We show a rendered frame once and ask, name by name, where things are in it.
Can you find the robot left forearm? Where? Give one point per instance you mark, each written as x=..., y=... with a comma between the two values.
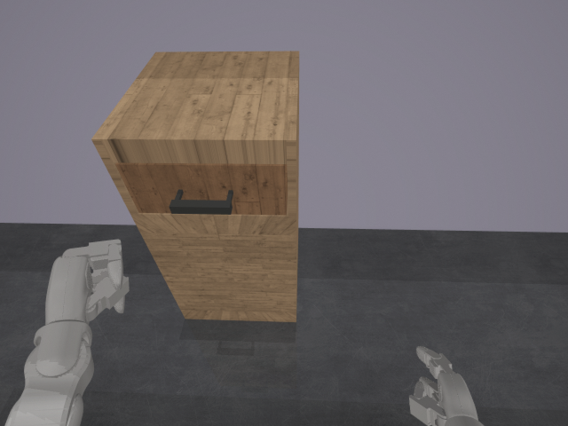
x=57, y=372

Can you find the robot left hand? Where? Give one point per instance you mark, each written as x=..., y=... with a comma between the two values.
x=71, y=282

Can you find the cabinet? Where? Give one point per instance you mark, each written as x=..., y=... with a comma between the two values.
x=234, y=107

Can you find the robot right hand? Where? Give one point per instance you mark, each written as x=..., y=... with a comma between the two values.
x=433, y=404

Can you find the drawer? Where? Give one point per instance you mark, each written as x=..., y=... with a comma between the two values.
x=258, y=189

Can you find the handle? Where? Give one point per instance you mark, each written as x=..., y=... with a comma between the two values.
x=179, y=206

